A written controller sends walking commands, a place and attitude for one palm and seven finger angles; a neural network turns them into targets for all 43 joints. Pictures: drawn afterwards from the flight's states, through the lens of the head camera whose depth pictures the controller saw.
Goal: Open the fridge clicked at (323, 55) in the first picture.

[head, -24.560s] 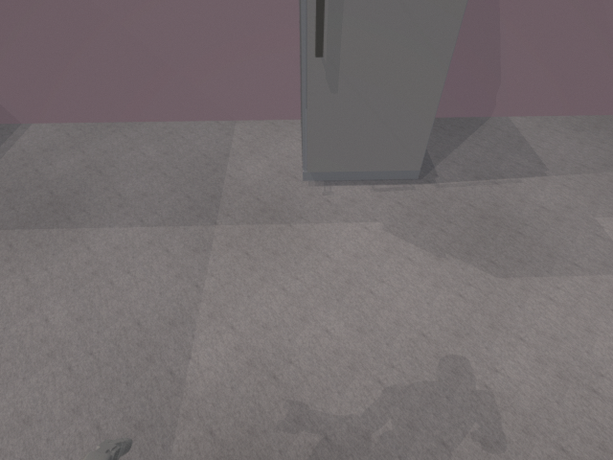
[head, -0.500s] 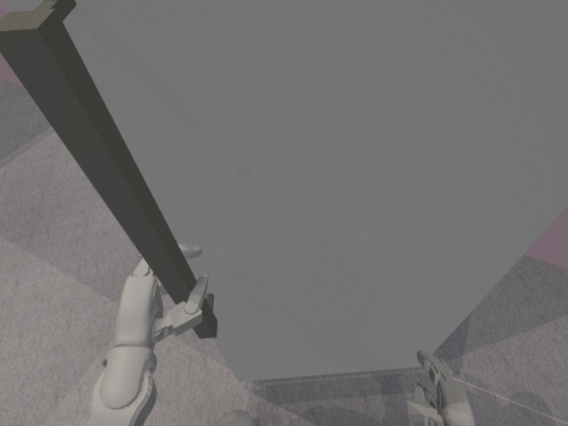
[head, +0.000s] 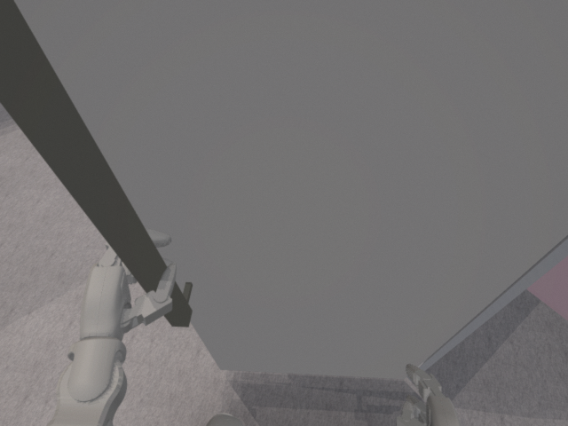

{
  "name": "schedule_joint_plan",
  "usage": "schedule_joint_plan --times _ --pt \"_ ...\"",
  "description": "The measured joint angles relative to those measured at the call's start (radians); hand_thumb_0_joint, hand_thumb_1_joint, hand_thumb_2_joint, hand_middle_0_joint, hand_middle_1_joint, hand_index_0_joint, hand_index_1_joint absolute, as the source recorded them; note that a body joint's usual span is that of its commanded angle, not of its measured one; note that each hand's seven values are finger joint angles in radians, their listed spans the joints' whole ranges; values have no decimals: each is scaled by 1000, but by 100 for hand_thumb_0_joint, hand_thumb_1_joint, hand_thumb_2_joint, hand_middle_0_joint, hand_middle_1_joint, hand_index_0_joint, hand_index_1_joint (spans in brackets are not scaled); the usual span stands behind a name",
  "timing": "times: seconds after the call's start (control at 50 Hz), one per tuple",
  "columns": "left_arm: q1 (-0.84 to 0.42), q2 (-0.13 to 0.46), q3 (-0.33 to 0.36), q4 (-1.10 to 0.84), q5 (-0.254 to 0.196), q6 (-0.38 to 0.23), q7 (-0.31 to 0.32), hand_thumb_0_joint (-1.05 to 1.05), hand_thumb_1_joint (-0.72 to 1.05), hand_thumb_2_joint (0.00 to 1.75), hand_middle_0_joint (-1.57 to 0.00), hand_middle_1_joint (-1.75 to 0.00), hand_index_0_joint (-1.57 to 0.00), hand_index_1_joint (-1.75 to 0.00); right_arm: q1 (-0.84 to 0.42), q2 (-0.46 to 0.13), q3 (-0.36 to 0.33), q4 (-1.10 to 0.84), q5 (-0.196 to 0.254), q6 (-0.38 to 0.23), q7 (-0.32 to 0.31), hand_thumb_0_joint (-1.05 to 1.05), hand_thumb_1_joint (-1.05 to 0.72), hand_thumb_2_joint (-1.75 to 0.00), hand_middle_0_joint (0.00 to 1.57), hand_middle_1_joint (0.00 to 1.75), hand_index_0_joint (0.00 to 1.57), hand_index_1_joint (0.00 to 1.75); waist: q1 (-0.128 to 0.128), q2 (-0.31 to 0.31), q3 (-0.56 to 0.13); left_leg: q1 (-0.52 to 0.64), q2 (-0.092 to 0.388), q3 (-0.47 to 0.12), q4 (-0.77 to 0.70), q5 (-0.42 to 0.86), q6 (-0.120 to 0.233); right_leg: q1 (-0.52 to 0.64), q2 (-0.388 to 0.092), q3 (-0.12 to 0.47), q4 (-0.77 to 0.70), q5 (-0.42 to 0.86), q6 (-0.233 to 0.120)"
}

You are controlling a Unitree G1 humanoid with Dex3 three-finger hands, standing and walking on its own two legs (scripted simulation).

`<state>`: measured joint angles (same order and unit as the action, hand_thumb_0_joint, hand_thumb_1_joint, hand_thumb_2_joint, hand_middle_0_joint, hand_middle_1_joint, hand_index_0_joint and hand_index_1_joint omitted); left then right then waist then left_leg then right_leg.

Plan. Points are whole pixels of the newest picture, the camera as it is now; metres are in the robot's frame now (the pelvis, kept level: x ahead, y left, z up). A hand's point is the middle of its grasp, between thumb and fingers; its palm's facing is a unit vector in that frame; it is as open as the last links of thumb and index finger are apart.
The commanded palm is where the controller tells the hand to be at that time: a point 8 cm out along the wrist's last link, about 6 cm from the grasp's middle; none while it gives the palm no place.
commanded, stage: walk backward, drawing the door open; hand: left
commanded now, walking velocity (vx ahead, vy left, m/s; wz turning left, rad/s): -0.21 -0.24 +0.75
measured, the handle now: (135, 218) +0.30 +0.19 +0.16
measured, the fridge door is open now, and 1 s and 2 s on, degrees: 50 82 73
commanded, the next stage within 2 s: stop walking and hold the door back in 0.56 s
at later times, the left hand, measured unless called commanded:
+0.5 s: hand out of the picture +0.07 +0.10 +0.09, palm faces +0.48 -0.85 -0.21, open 6.5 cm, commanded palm +0.02 +0.14 +0.08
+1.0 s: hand out of the picture +0.00 +0.04 +0.09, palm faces +0.76 -0.59 -0.27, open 6.4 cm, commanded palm -0.03 +0.10 +0.07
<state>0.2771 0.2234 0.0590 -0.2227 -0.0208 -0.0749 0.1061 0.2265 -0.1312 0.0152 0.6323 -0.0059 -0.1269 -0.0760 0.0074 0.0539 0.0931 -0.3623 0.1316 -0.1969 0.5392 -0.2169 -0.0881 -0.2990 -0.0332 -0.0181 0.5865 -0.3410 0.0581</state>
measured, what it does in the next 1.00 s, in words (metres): steps to the right, turning left: left foot, then right foot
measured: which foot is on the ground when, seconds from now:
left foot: down 0.00-0.00, up 0.02-0.32, down 0.34-0.66, up 0.68-1.00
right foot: down 0.00-0.32, up 0.34-0.64, down 0.66-1.00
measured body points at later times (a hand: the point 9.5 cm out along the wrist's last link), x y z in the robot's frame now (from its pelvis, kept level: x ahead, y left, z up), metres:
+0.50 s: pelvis -0.09 -0.15 +0.02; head -0.07 -0.12 +0.47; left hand +0.04 +0.15 +0.10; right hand +0.13 -0.29 -0.07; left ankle -0.13 +0.00 -0.72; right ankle +0.01 -0.25 -0.64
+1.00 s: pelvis -0.14 -0.31 +0.02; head -0.12 -0.34 +0.47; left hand -0.04 +0.07 +0.10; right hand +0.16 -0.44 -0.08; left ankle -0.24 -0.21 -0.65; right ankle -0.01 -0.32 -0.72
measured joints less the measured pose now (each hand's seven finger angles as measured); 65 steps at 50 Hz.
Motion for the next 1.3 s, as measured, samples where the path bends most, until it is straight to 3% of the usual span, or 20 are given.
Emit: schedule_joint_plan --times 0.06,0.14,0.2,0.28,0.32,0.34,0.4,0.46,0.6,0.66,0.68,0.74,0.78,0.84,1.0,1.14,1.16,1.2,1.26,1.3 --pt "-14 -26 46 30 -1 -9 12 -3 59 80 -41 -135 -29 -140 -63 -37 -20 53 1 5 -5 1 -90 -90 20 30 20 30 -7 25 19 -143 -47 13 368 -248 33 -37 2 -38 50 74 -43" --pt "8 -46 61 72 -11 -26 6 -3 60 78 -38 -130 -30 -140 -88 -76 -54 76 -5 20 -22 2 -90 -90 20 30 20 30 -27 -3 22 -209 -128 184 749 -304 26 -23 -47 -79 28 92 -77" --pt "22 -35 55 68 -5 -33 3 -3 61 77 -37 -130 -31 -140 -74 -87 -59 48 -4 27 -36 2 -91 -90 20 30 20 30 -47 -31 18 -135 -129 279 670 -318 29 -7 -66 -142 -12 120 -95" --pt "36 -22 33 -3 -9 -16 -6 -1 61 77 -38 -133 -32 -140 -47 -92 -55 0 -11 23 -47 2 -91 -90 20 30 20 30 -44 -71 -4 20 -112 319 375 -334 56 -37 -65 -225 -25 142 -123" --pt "47 -22 20 -56 -15 -16 -9 0 61 77 -39 -135 -32 -140 -34 -101 -49 -34 -15 12 -49 1 -91 -90 20 30 20 30 -41 -80 -22 117 -103 318 138 -237 67 -91 -62 -258 18 136 -132" --pt "45 -17 17 -76 -16 -24 -8 0 61 77 -40 -136 -32 -140 -34 -99 -50 -49 -18 4 -50 1 -91 -90 20 30 20 30 -40 -90 -20 132 -106 306 77 -167 83 -133 -64 -251 85 86 -111" --pt "27 5 11 -45 8 -43 -3 -1 60 77 -42 -137 -31 -140 -41 -58 -40 -32 -30 -1 -40 1 -91 -90 20 30 19 30 -35 -111 21 140 -107 262 70 -126 96 -212 -16 -121 361 -111 -36" --pt "31 8 0 -14 19 -21 -15 -1 61 76 -40 -133 -30 -140 -17 -24 -22 -14 -27 -6 -13 1 -91 -90 20 30 20 30 -49 -63 19 157 -67 169 -27 -51 67 -249 27 -70 493 -70 -1" --pt "77 -5 13 -11 -22 -7 6 1 63 79 -37 -128 -29 -140 8 -4 12 -13 -2 -14 10 1 -90 -90 20 30 20 30 -4 8 8 123 -7 65 -98 36 -3 -107 19 -11 220 -58 15" --pt "96 12 62 -16 -46 -14 18 0 61 79 -38 -126 -30 -140 3 1 16 -10 1 -20 13 1 -90 -90 20 30 20 30 4 -5 -17 52 -29 31 -27 16 -17 33 12 -20 -29 30 16" --pt "91 7 79 -11 -41 -16 22 -1 60 79 -38 -127 -30 -140 -15 -9 12 -2 3 -18 14 1 -90 -90 20 30 20 30 9 10 -10 17 -28 19 37 -46 -3 32 21 -31 -41 67 -10" --pt "34 -12 85 78 -38 -41 16 -2 59 79 -39 -127 -29 -140 -70 -58 -14 58 -2 -1 -3 1 -90 -90 20 30 20 30 12 29 6 -126 -110 44 436 -248 32 -5 0 -66 11 80 -71" --pt "-16 -13 79 172 -36 -65 12 -2 59 79 -38 -125 -30 -140 -84 -86 -30 87 -2 20 -14 1 -90 -90 20 30 20 30 27 13 -2 -167 -165 96 623 -222 33 -3 -29 -67 -9 100 -79" --pt "-122 1 72 340 -37 -93 3 -2 59 79 -38 -125 -31 -140 -82 -123 -36 95 6 50 -25 1 -91 -90 20 30 20 30 19 2 -31 -168 -193 152 711 -133 30 7 -57 -94 -48 136 -85" --pt "-429 27 64 683 -30 -88 14 -1 59 80 -36 -126 -34 -140 -57 -183 -63 77 16 89 -9 1 -91 -90 20 30 20 30 -6 -37 -73 -25 -167 211 443 -133 61 -16 -73 -155 -140 193 -88" --pt "-670 74 73 855 -5 -95 2 0 59 80 -34 -130 -38 -140 -35 -175 -52 65 15 79 -9 1 -91 -90 20 30 20 30 -13 -106 -37 185 -167 327 -33 -239 124 -92 -57 -124 -199 158 -81" --pt "-704 83 75 880 -9 -98 -6 0 59 79 -35 -131 -38 -140 -25 -185 -48 52 14 72 -11 1 -91 -90 20 30 20 30 -22 -80 -35 226 -152 318 -125 -260 144 -129 -37 -130 -143 91 -61" --pt "-782 105 82 944 -15 -101 -15 0 59 79 -36 -132 -38 -140 -23 -170 -48 58 19 53 -19 1 -91 -90 20 30 20 30 -40 -72 14 215 -141 320 -132 -68 160 -217 -23 -91 121 -29 -39" --pt "-868 103 99 1075 -4 -112 -29 0 59 78 -35 -130 -39 -140 25 -136 -33 99 37 56 -18 1 -91 -90 20 30 20 30 -50 -46 33 208 -121 309 -109 -16 152 -292 8 -47 477 -16 -34" --pt "-916 96 96 1158 -4 -120 -34 1 60 77 -33 -126 -40 -140 74 -113 -13 132 51 72 -15 1 -91 -90 20 30 20 30 -55 -30 14 194 -111 287 -116 -21 149 -301 10 -39 561 18 -32"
